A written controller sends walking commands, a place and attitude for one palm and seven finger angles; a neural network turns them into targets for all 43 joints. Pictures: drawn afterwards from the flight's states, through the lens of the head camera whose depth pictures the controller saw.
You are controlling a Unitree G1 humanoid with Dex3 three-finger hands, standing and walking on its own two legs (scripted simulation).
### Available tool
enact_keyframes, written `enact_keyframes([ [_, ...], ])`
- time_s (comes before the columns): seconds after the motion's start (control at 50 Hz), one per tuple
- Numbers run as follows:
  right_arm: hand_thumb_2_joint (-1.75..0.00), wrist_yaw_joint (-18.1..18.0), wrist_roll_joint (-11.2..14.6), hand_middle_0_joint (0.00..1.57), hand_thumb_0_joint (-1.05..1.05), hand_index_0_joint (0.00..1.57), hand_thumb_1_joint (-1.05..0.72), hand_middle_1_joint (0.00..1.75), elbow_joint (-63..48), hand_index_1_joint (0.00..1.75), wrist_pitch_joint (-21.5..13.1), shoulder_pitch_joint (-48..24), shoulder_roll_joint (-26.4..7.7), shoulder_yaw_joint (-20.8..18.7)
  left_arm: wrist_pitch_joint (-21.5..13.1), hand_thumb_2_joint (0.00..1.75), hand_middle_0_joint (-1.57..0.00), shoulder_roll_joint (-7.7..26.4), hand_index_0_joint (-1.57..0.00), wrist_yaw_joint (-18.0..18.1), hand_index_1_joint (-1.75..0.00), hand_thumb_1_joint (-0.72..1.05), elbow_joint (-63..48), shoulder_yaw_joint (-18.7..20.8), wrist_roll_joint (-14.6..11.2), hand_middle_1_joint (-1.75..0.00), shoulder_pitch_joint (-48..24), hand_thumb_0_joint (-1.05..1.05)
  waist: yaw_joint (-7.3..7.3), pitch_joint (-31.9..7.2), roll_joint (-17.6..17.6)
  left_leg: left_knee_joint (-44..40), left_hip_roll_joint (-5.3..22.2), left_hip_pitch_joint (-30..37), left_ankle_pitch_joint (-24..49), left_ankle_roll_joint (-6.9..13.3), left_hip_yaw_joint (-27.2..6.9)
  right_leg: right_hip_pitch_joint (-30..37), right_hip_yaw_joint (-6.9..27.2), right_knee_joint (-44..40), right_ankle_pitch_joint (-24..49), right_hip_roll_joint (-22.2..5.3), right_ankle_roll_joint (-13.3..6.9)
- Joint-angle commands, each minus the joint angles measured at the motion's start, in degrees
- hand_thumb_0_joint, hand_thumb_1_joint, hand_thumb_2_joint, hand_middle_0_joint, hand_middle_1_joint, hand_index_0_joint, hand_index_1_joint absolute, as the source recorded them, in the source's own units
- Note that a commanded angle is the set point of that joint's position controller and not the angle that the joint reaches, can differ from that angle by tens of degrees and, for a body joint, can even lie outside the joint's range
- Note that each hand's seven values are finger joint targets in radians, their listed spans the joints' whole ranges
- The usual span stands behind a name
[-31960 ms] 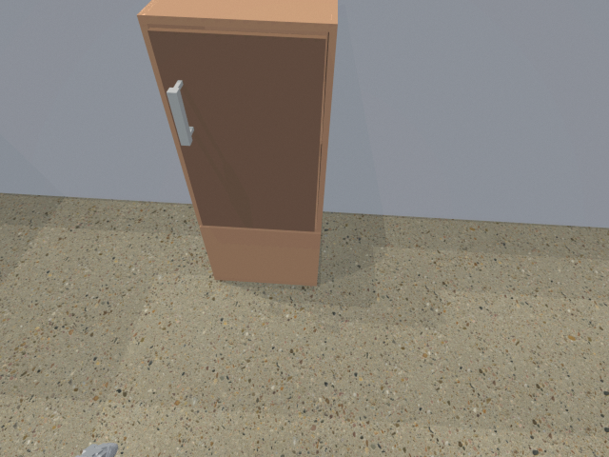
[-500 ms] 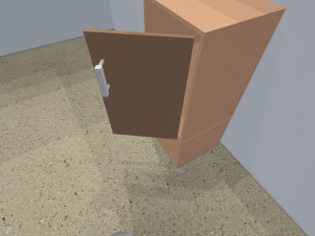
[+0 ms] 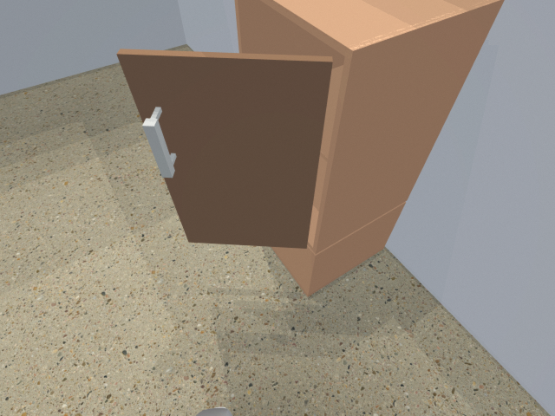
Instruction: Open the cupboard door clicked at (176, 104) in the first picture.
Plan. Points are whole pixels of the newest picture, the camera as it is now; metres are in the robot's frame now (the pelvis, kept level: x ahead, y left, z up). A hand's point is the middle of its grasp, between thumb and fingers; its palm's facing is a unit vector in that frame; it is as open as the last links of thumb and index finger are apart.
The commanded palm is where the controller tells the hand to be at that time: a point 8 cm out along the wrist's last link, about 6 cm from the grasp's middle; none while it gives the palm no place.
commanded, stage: come to a stop and stand still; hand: left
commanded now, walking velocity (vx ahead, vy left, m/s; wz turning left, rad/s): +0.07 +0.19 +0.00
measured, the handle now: (162, 143) +0.59 +0.27 +0.02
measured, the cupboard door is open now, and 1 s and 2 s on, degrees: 54 54 54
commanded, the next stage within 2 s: look again from close up in 0.40 s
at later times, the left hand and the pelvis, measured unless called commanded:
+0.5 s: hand out of the picture +0.03 +0.19 -0.16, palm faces +0.00 -0.97 -0.24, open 7.4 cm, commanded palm none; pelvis +0.00 +0.01 +0.01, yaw +0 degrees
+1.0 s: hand out of the picture +0.03 +0.17 -0.16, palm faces -0.01 -0.98 -0.22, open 7.4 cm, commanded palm none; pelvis +0.00 -0.02 +0.01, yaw -1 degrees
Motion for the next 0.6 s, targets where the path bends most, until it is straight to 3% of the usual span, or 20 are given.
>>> enact_keyframes([
  [0.0, -0.90, 1.37, -0.03, 0.20, 0.00, 0.20, -0.90, 0.30, -3.72, 0.30, -0.21, 0.33, -3.20, -0.58, -1.89, 0.90, -0.20, 8.12, -0.20, 0.52, -0.30, 0.90, -1.48, 0.23, 0.44, -0.30, 0.04, 0.00, -0.15, 0.08, -13.90, 12.42, -2.83, -0.99, -8.44, 0.91, -4.07, -4.11, 17.77, -20.77, 3.79, -15.28, -8.51],
  [0.02, -0.90, 1.33, 0.14, 0.20, 0.00, 0.20, -0.90, 0.30, -2.77, 0.30, -0.54, 2.05, -3.46, -0.63, -1.97, 0.90, -0.20, 7.18, -0.20, 0.61, -0.30, 0.90, -1.27, 0.17, 0.39, -0.30, -0.87, 0.00, -0.52, -0.62, -12.65, 11.10, -2.71, 0.46, -7.05, 0.63, -3.64, -2.28, 14.34, -18.88, 10.30, -14.35, -8.51],
  [0.06, -0.90, 1.30, 0.51, 0.20, 0.00, 0.20, -0.90, 0.30, -1.47, 0.30, -1.36, 4.07, -2.75, 0.05, -2.34, 0.90, -0.20, 7.50, -0.20, 0.57, -0.30, 0.90, -0.57, 0.07, 0.34, -0.30, -0.07, 0.00, -0.43, -1.89, -10.60, 3.44, -3.63, 2.19, -5.72, 0.00, -2.00, 3.23, 10.79, -14.59, 23.59, -12.78, -7.83],
  [0.1, -0.90, 0.96, 0.57, 0.20, 0.00, 0.20, -0.90, 0.30, -0.53, 0.30, -1.95, 5.41, -2.84, 0.54, -2.56, 0.90, -0.20, 8.06, -0.20, 0.64, -0.30, 0.90, 0.84, 0.11, -0.20, -0.30, 1.98, 0.00, -0.05, -4.33, -7.83, -7.86, -4.33, 6.59, 0.29, -0.38, -1.23, 7.42, 10.15, -10.41, 31.06, -12.20, -6.51],
  [0.12, -0.90, 0.84, 0.60, 0.20, 0.00, 0.20, -0.90, 0.30, 0.10, 0.30, -2.22, 6.57, -3.16, 0.62, -2.48, 0.90, -0.20, 7.62, -0.20, 0.66, -0.30, 0.90, 1.36, 0.09, -0.53, -0.30, 1.80, 0.00, -0.36, -4.65, -6.15, -12.03, -3.46, 9.92, 7.77, 0.13, -2.18, 6.41, 8.86, -8.74, 29.14, -10.88, -4.89],
  [0.14, -0.90, 0.62, 0.41, 0.20, 0.00, 0.20, -0.90, 0.30, 0.38, 0.30, -2.71, 6.96, -4.57, 0.65, -2.32, 0.90, -0.20, 6.41, -0.20, 0.60, -0.30, 0.90, 1.47, -0.09, -0.88, -0.30, 2.33, 0.00, 0.11, -5.76, -1.94, -12.88, -0.32, 12.94, 17.67, 1.35, -5.10, 4.89, 6.88, -7.04, 25.87, -8.52, -2.94],
  [0.16, -0.90, 0.36, 0.20, 0.20, 0.00, 0.20, -0.90, 0.30, 0.13, 0.30, -2.90, 6.44, -6.04, 0.66, -2.05, 0.90, -0.20, 5.19, -0.20, 0.66, -0.30, 0.90, 1.42, -0.40, -1.01, -0.30, 3.08, 0.00, 0.91, -6.69, 0.08, -12.30, 2.92, 13.10, 22.20, 2.59, -7.18, 4.76, 5.24, -7.45, 20.56, -6.21, -1.53],
  [0.18, -0.90, 0.17, 0.15, 0.20, 0.00, 0.20, -0.90, 0.30, -0.07, 0.30, -2.80, 5.88, -6.75, 0.62, -1.70, 0.90, -0.20, 4.44, -0.20, 0.84, -0.30, 0.90, 1.43, -0.55, -0.80, -0.30, 2.87, 0.00, 1.08, -5.49, -0.74, -12.58, 3.83, 10.73, 19.94, 3.21, -7.95, 5.02, 4.83, -8.77, 15.42, -4.97, -1.04],
  [0.22, -0.90, -0.12, 0.17, 0.20, 0.00, 0.20, -0.90, 0.30, 0.56, 0.30, -2.99, 5.17, -6.20, 1.03, -0.93, 0.90, -0.20, 4.16, -0.20, 0.79, -0.30, 0.90, 2.08, -0.51, -0.64, -0.30, 1.86, 0.00, 1.28, -3.15, 6.21, -14.77, 3.23, 8.72, 21.37, 3.62, -8.28, 5.83, 3.55, -7.45, 13.36, -3.76, -0.75],
  [0.24, -0.90, -0.26, 0.17, 0.20, 0.00, 0.20, -0.90, 0.30, 0.72, 0.30, -3.04, 5.42, -5.91, 1.18, -0.80, 0.90, -0.20, 3.90, -0.20, 0.75, -0.30, 0.90, 2.45, -0.66, -0.68, -0.30, 2.34, 0.00, 1.32, -3.75, 6.69, -15.52, 3.43, 8.60, 21.20, 3.87, -8.42, 6.65, 2.96, -7.46, 12.18, -3.32, -0.52],
  [0.34, -0.90, -0.25, 0.40, 0.20, 0.00, 0.20, -0.90, 0.30, 1.46, 0.30, -3.09, 6.10, -4.86, 1.36, -1.08, 0.90, -0.20, 3.31, -0.20, 0.55, -0.30, 0.90, 4.36, -1.22, -0.58, -0.30, 3.11, 0.00, 0.82, -2.87, 1.16, -16.68, 1.84, 8.54, 10.69, 3.00, -7.09, 6.42, 4.59, -11.73, 9.68, -3.63, -0.72],
  [0.36, -0.90, 0.31, 1.14, 0.20, 0.00, 0.20, -0.90, 0.30, -2.69, 0.30, -4.18, 2.17, -5.89, 1.44, -2.62, 0.90, -0.20, 3.34, -0.20, 3.27, -0.30, 0.90, 5.33, -2.20, -0.10, -0.30, 8.63, 0.00, 1.60, -0.82, 6.31, -5.67, 2.06, 9.24, 19.13, 1.71, -3.62, 2.94, 6.62, -9.24, 25.50, -6.77, -0.97],
  [0.38, -0.90, 0.73, 0.49, 0.20, 0.00, 0.20, -0.90, 0.30, -3.71, 0.30, -3.94, 6.22, -2.60, 1.82, -3.33, 0.90, -0.20, 6.70, -0.20, 2.86, -0.30, 0.90, 2.64, -1.80, -0.29, -0.30, 6.12, 0.00, -0.75, -5.58, 7.18, -7.36, -0.50, 8.78, 10.05, 1.68, -4.41, 4.15, 8.78, -7.96, 19.09, -7.84, -2.91],
  [0.4, -0.90, 0.79, 0.48, 0.20, 0.00, 0.20, -0.90, 0.30, -3.98, 0.30, -3.87, 7.99, -2.86, 2.04, -3.27, 0.90, -0.20, 6.49, -0.20, 2.38, -0.30, 0.90, 1.86, -1.95, -0.40, -0.30, 4.50, 0.00, -1.39, -6.07, 6.55, -9.44, 0.37, 9.07, 8.46, 2.24, -5.35, 2.54, 7.40, -7.06, 9.82, -6.33, -3.36],
  [0.42, -0.90, 0.94, 0.01, 0.20, 0.00, 0.20, -0.90, 0.30, -4.43, 0.30, -4.39, 9.54, -3.21, 2.09, -3.27, 0.90, -0.20, 5.22, -0.20, 1.95, -0.30, 0.90, 1.46, -1.93, -0.08, -0.30, 4.42, 0.00, -1.36, -8.33, 8.73, -10.03, 1.78, 9.88, 15.37, 3.25, -7.00, 3.53, 4.44, -4.35, 9.68, -4.07, -2.64],
  [0.44, -0.90, 0.70, 0.15, 0.20, 0.00, 0.20, -0.90, 0.30, -4.80, 0.30, -4.52, 8.92, -4.00, 2.06, -3.04, 0.90, -0.20, 4.64, -0.20, 1.82, -0.30, 0.90, 1.61, -2.06, -0.11, -0.30, 5.20, 0.00, -0.72, -7.74, 6.67, -10.59, 2.90, 9.80, 18.13, 4.15, -8.04, 3.34, 2.84, -3.88, 7.50, -2.54, -1.83],
  [0.5, -0.90, 0.40, 0.37, 0.20, 0.00, 0.20, -0.90, 0.30, -5.59, 0.30, -4.41, 8.15, -4.98, 1.93, -2.59, 0.90, -0.20, 3.01, -0.20, 1.41, -0.30, 0.90, 2.14, -2.63, -0.16, -0.30, 5.93, 0.00, -0.45, -2.55, -0.74, -12.61, 2.33, 6.74, 10.93, 4.77, -8.27, 1.62, 3.47, -6.10, 4.55, -1.97, -1.20],
  [0.52, -0.90, 0.39, 0.24, 0.20, 0.00, 0.20, -0.90, 0.30, -5.56, 0.30, -4.50, 7.81, -4.79, 2.01, -2.73, 0.90, -0.20, 3.18, -0.20, 1.16, -0.30, 0.90, 2.33, -2.64, -0.06, -0.30, 5.70, 0.00, -0.47, -1.44, 0.48, -13.38, 1.70, 6.80, 10.37, 4.65, -7.91, 0.87, 4.17, -6.32, 5.62, -2.31, -1.36],
  [0.58, -0.90, 0.47, 0.26, 0.20, 0.00, 0.20, -0.90, 0.30, -4.80, 0.30, -4.41, 7.41, -5.23, 2.15, -2.63, 0.90, -0.20, 3.99, -0.20, 0.91, -0.30, 0.90, 2.57, -2.74, -0.26, -0.30, 6.03, 0.00, -0.58, 0.82, -0.12, -15.32, 1.02, 6.27, 4.20, 4.32, -7.48, -0.73, 5.10, -8.14, 2.81, -2.53, -1.16],
])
